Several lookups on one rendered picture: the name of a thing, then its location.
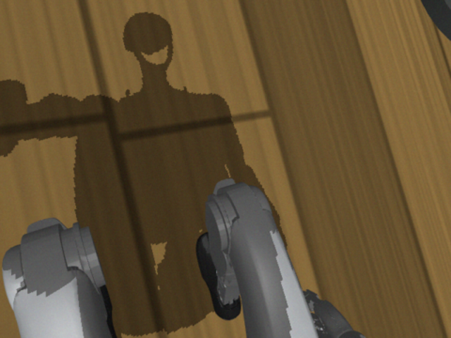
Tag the right robot foot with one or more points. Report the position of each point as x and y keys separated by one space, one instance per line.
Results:
x=208 y=271

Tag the left robot foot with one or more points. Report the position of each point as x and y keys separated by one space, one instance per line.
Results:
x=108 y=306

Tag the right robot hand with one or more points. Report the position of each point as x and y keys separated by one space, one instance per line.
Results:
x=329 y=322

